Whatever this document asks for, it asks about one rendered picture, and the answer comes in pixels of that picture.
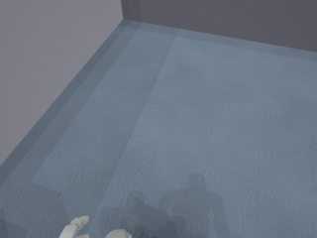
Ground left robot hand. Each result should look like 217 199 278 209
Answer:
58 215 89 238

